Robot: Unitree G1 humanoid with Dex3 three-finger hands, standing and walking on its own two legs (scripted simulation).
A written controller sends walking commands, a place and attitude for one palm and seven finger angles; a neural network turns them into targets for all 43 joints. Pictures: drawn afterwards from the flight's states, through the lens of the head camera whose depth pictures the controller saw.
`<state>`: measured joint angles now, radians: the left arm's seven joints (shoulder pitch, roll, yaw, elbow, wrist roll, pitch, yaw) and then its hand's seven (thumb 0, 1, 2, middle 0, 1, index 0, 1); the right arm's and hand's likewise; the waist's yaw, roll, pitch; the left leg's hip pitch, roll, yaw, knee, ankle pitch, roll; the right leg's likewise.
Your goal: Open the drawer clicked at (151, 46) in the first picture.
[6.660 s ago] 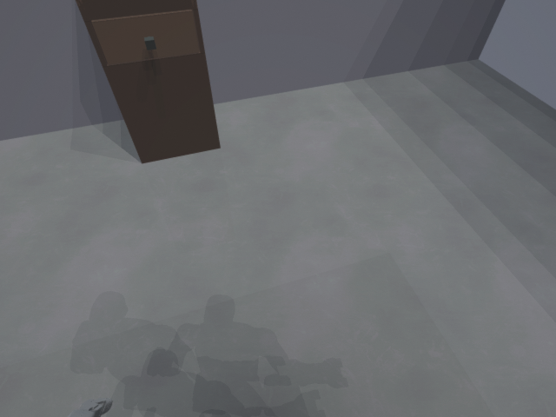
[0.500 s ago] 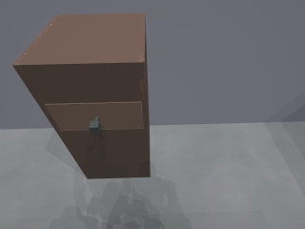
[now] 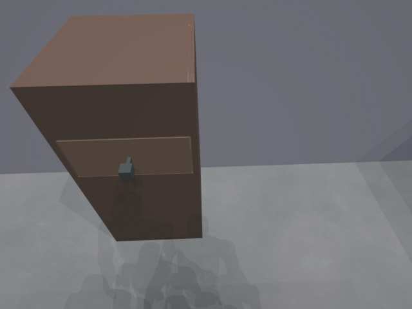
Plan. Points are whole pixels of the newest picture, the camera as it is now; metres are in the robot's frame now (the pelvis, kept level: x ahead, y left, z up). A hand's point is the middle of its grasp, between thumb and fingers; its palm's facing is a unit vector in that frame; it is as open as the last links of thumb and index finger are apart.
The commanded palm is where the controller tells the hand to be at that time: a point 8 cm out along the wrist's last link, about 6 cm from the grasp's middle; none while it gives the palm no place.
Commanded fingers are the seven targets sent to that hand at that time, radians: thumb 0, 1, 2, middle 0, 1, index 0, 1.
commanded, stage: come to a stop and stand still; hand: left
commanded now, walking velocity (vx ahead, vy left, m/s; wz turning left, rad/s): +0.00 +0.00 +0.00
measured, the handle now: (127, 167) +0.53 +0.28 -0.13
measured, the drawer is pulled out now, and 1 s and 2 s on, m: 0.00 0.00 0.00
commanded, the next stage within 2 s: look again from close up in 0.60 s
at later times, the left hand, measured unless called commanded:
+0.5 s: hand out of the picture +0.01 +0.16 -0.17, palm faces +0.01 -0.98 -0.21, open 7.4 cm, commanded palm none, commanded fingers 0.00 0.90 0.90 -0.20 -0.30 -0.20 -0.30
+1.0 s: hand out of the picture +0.00 +0.14 -0.17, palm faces +0.03 -0.98 -0.19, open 7.4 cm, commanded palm none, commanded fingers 0.00 0.90 0.90 -0.20 -0.30 -0.20 -0.30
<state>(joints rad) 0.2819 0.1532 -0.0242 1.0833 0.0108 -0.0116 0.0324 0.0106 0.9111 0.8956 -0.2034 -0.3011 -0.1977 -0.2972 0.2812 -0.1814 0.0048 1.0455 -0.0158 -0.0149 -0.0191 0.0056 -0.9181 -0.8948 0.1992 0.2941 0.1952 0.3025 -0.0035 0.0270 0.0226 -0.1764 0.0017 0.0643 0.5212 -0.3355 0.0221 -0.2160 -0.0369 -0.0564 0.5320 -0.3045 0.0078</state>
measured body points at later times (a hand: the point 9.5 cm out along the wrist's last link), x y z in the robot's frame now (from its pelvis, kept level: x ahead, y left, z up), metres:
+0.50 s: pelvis +0.01 -0.01 +0.00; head +0.02 -0.02 +0.45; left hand +0.01 +0.21 -0.15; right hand +0.00 -0.23 -0.16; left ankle -0.03 +0.10 -0.73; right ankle -0.01 -0.12 -0.73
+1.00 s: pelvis +0.01 -0.03 +0.00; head +0.02 -0.04 +0.45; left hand +0.00 +0.19 -0.15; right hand +0.01 -0.25 -0.16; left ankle -0.03 +0.10 -0.73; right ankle -0.01 -0.12 -0.73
